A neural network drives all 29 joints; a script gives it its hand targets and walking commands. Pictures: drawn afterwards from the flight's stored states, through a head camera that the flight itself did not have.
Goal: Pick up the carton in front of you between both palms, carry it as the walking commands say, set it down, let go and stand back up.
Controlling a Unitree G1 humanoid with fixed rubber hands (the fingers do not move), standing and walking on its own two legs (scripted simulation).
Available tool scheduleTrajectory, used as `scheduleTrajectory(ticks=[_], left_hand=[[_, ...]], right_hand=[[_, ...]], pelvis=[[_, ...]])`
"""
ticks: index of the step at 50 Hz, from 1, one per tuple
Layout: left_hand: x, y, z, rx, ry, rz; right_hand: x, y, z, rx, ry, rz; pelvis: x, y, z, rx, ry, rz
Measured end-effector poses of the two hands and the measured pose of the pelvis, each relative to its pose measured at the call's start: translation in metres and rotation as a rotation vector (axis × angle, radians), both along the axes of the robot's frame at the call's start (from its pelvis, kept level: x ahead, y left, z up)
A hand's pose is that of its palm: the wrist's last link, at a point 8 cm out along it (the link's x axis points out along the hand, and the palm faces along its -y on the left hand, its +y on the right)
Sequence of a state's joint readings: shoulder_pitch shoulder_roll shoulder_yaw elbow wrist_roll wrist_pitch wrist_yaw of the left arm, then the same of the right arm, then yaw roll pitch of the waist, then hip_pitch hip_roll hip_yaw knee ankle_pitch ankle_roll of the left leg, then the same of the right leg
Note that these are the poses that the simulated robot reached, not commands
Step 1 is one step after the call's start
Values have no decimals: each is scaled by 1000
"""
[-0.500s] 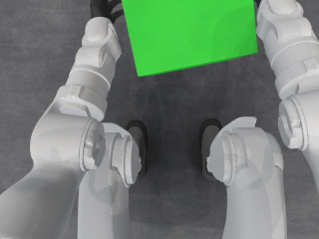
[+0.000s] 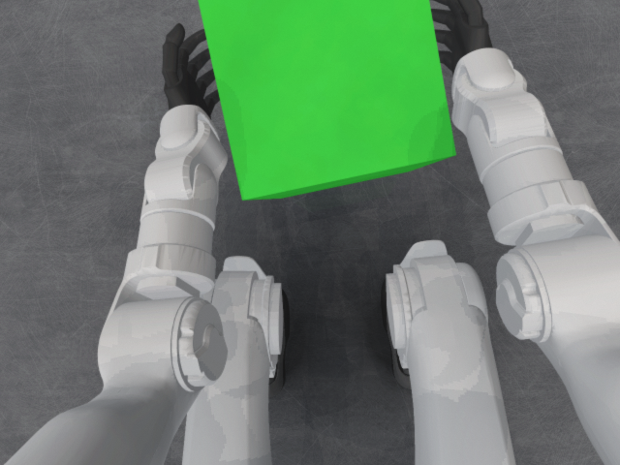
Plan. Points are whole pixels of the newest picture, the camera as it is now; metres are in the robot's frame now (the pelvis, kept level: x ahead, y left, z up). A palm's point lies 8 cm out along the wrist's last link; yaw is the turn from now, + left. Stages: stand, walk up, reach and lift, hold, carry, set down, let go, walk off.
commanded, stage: reach and lift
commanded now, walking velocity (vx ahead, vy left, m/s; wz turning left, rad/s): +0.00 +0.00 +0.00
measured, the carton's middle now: (329, 105) +0.51 -0.03 -0.18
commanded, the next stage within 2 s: none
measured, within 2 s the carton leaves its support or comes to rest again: neither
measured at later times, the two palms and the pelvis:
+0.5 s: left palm (80, 64) +0.48 +0.11 +0.08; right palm (578, 0) +0.47 -0.19 +0.07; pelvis +0.01 +0.02 +0.13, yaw -3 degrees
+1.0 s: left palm out of the picture +0.45 +0.12 +0.24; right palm out of the picture +0.43 -0.18 +0.23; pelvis +0.06 +0.01 +0.27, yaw -4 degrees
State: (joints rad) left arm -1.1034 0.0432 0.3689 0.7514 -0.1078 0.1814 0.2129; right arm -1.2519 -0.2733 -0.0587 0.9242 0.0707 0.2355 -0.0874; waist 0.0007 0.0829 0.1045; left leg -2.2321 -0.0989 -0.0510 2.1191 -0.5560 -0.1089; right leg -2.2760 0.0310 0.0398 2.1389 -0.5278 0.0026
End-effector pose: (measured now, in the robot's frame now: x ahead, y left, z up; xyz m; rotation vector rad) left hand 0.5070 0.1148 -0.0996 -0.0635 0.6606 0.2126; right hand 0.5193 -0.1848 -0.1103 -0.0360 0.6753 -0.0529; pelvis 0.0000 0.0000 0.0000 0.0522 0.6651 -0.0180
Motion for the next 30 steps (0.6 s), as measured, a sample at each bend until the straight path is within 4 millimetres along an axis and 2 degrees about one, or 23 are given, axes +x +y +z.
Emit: scheduleTrajectory(ticks=[6,11,30], left_hand=[[-11,-12,59,-19,-1,-23],[-16,-8,100,-7,16,-36],[-32,-1,208,-10,-7,-60]], right_hand=[[-20,-12,66,10,6,-59],[-27,-8,107,7,26,-64],[-56,-1,209,20,8,-106]], pelvis=[[-2,5,32,-4,15,-20],[-2,9,61,-3,33,-37],[21,15,153,-24,26,-36]])
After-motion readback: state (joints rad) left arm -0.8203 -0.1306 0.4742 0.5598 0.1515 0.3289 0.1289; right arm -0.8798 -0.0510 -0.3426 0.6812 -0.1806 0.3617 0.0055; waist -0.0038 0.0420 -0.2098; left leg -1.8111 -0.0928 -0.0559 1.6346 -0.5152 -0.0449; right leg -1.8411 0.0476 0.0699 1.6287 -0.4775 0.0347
